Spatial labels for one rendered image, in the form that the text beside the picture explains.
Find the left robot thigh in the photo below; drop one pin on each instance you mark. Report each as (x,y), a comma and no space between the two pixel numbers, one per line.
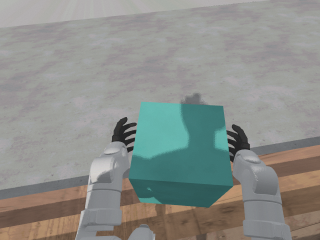
(142,233)

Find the left robot forearm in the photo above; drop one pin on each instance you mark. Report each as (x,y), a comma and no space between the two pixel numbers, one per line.
(102,207)

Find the left robot hand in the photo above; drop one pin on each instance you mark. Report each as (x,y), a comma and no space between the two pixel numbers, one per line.
(120,136)

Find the robot left shin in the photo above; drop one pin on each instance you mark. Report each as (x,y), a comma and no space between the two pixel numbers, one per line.
(144,226)

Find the right robot forearm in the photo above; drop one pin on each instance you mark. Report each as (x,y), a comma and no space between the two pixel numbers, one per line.
(264,218)

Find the right robot hand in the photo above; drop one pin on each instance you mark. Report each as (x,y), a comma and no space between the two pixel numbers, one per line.
(241,142)

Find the carton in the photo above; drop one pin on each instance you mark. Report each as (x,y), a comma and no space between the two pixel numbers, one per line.
(180,154)

